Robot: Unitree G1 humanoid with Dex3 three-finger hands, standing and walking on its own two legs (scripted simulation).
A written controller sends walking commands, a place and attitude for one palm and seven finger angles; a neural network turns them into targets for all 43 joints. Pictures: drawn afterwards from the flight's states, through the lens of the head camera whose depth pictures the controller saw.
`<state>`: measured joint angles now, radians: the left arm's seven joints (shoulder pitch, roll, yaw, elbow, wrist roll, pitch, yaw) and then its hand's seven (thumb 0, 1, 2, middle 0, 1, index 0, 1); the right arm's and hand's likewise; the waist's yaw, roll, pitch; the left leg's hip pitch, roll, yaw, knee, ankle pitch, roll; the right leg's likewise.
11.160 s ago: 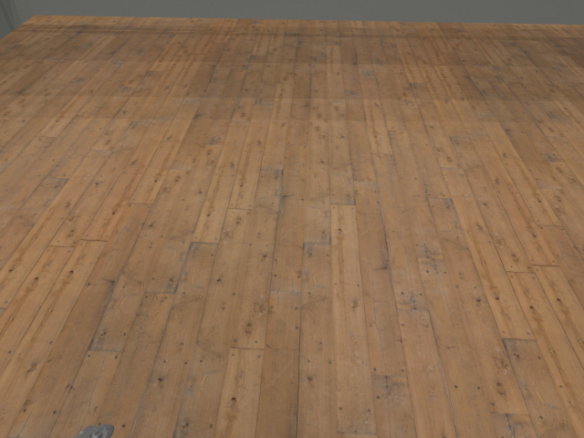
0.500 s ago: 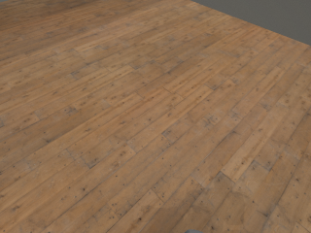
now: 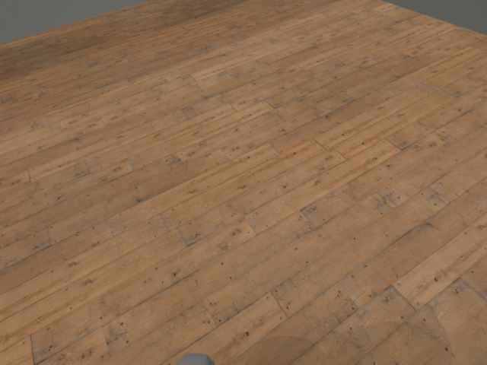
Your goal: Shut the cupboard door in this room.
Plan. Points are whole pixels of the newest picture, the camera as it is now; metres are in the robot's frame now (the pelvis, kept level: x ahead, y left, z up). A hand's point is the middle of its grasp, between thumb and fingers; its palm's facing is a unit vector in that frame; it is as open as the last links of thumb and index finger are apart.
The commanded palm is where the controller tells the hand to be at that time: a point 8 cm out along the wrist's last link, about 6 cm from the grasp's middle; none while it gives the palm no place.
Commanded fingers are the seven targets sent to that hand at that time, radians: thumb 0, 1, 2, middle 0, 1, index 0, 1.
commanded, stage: turn or walk to find it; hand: left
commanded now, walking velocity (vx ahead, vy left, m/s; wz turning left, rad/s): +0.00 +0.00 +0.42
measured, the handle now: out of the picture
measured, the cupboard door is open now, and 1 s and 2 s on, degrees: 79 79 79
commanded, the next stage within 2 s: none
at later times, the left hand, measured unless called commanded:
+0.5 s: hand out of the picture +0.02 +0.27 -0.17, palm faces +0.24 -0.94 -0.25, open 7.4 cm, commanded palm none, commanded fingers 0.00 0.90 0.90 -0.20 -0.30 -0.20 -0.30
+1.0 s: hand out of the picture -0.06 +0.20 -0.16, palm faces +0.44 -0.86 -0.25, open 7.4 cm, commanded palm none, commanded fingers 0.00 0.90 0.90 -0.20 -0.30 -0.20 -0.30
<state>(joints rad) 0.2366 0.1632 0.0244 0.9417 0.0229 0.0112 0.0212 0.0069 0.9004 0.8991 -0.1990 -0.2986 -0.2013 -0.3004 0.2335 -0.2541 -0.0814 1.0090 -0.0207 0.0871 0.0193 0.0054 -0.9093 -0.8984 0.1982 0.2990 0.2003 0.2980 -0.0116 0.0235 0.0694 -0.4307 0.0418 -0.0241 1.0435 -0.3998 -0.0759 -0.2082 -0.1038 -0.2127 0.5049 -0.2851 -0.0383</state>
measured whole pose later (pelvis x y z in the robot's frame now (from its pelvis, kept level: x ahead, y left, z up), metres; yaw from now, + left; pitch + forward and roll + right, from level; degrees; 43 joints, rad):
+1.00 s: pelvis -0.03 +0.00 +0.00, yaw +26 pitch -1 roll +2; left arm 0.23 0.18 0.03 0.95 0.03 0.01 0.02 0.01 0.90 0.90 -0.20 -0.30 -0.20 -0.30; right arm 0.21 -0.24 -0.07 1.01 -0.01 0.08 0.02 0.01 -0.91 -0.90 0.20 0.30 0.20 0.30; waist 0.00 0.01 0.08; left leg -0.38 0.05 0.02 0.90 -0.45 -0.07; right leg -0.21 -0.13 -0.23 0.54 -0.30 -0.01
